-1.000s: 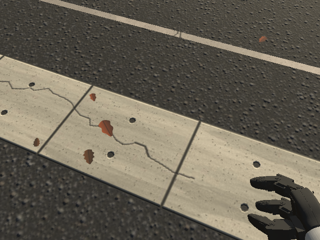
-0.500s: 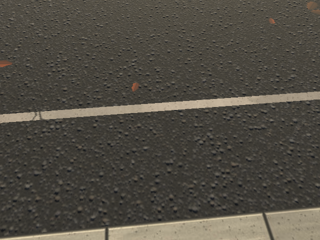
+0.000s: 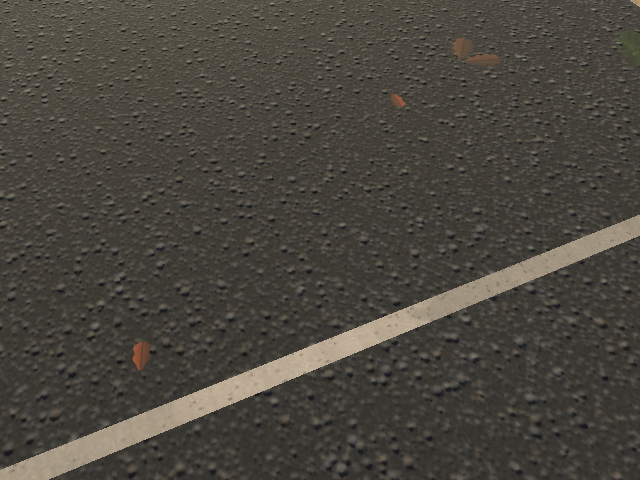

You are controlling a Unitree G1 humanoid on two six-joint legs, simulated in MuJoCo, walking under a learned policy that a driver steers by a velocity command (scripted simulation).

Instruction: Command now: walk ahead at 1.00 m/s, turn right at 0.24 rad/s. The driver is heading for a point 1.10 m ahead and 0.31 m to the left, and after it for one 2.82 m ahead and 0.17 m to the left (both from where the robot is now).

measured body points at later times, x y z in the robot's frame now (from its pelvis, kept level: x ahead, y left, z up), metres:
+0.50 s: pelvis +0.46 +0.02 +0.01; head +0.47 +0.02 +0.46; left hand +0.47 +0.32 -0.10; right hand +0.62 -0.24 -0.11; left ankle +0.38 +0.12 -0.63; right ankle +0.46 -0.09 -0.73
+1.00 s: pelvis +0.87 +0.23 +0.01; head +0.89 +0.24 +0.46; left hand +0.89 +0.53 -0.07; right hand +1.05 +0.01 -0.12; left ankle +0.81 +0.21 -0.73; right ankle +1.09 +0.16 -0.66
